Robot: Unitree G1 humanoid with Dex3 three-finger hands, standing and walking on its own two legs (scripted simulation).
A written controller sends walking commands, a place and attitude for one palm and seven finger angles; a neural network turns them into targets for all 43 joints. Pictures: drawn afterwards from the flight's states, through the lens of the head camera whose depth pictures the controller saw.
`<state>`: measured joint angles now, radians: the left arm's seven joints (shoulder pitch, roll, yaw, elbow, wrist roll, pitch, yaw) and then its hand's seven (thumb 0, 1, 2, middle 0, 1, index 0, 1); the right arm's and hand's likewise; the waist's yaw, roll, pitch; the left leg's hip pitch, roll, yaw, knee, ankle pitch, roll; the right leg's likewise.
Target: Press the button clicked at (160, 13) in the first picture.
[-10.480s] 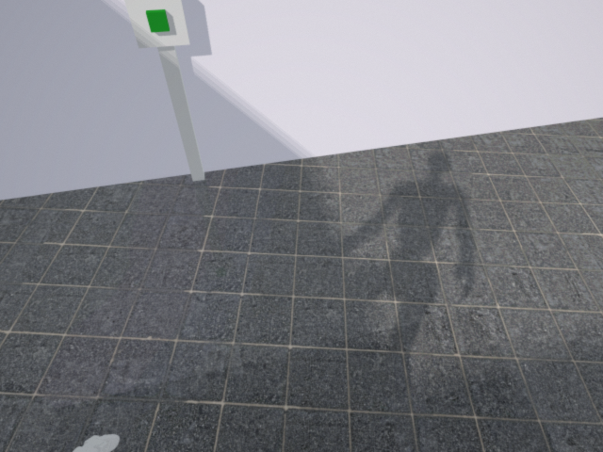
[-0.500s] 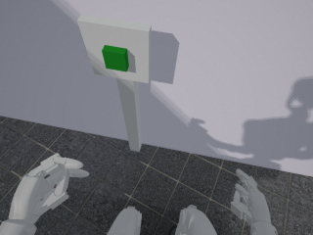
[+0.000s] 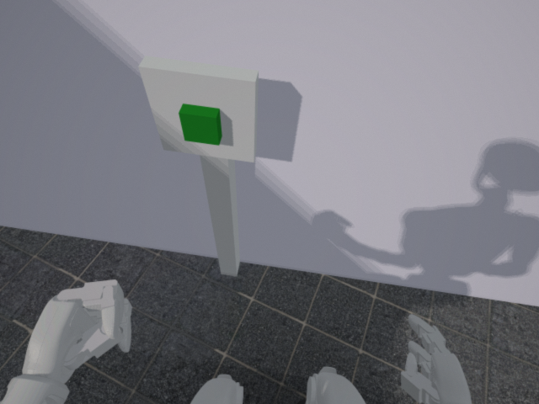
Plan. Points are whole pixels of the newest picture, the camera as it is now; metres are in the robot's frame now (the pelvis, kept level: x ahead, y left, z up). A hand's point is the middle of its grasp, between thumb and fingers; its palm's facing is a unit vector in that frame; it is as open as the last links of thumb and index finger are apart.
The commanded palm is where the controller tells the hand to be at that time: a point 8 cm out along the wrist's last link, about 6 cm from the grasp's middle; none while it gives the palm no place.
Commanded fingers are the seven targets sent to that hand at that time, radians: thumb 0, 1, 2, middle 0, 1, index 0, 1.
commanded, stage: raise the hand and make a fist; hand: left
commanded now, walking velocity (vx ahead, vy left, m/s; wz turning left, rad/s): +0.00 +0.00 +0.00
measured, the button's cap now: (202, 123) +0.54 +0.16 +0.08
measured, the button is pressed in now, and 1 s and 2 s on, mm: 0 0 0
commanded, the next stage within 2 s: aim a knuckle at the button in 0.96 s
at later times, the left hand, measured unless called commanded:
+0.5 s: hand (114, 303) +0.23 +0.21 +0.07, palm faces -0.07 -1.00 -0.06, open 3.1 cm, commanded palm +0.21 +0.26 +0.08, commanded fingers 0.00 0.90 0.90 -1.30 -1.50 -1.30 -1.50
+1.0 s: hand (126, 298) +0.24 +0.19 +0.07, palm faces -0.07 -1.00 -0.06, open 3.1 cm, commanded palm +0.21 +0.25 +0.08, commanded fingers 0.00 0.90 0.90 -1.30 -1.50 -1.30 -1.50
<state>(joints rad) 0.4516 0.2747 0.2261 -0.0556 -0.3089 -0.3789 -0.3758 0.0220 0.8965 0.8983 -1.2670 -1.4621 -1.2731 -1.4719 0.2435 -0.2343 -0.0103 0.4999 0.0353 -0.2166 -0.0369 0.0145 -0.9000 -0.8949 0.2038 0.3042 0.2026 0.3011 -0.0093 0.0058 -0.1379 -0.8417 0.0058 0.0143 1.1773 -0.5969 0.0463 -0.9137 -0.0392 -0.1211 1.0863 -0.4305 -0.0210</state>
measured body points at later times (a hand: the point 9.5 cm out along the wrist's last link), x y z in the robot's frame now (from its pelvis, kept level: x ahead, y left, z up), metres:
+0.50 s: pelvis +0.01 +0.00 +0.01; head +0.07 +0.02 +0.46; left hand +0.23 +0.26 +0.08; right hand +0.19 -0.23 -0.05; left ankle -0.01 +0.09 -0.65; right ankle +0.06 -0.12 -0.65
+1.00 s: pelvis +0.01 -0.01 +0.02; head +0.07 +0.00 +0.47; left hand +0.23 +0.25 +0.08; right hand +0.18 -0.25 -0.05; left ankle -0.01 +0.09 -0.65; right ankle +0.06 -0.12 -0.65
